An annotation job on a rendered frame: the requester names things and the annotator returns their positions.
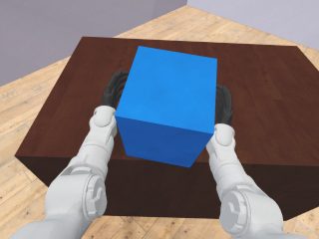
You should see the left robot hand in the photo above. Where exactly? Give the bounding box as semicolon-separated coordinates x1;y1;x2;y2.
100;70;130;109

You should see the carton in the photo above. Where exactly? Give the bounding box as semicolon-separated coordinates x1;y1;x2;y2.
115;46;217;168

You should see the right robot upper arm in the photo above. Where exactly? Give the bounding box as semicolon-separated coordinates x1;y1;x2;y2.
219;189;310;239

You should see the right robot forearm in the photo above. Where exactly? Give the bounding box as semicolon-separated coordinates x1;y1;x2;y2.
206;123;284;226

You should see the left robot upper arm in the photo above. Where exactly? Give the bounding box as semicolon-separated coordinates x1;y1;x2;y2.
8;173;108;239

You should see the right robot hand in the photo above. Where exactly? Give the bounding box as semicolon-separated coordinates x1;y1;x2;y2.
215;84;233;126

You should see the pedestal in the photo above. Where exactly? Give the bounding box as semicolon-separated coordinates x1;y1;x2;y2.
14;36;319;221

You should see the left robot forearm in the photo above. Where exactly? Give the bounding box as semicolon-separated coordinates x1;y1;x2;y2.
45;106;118;213

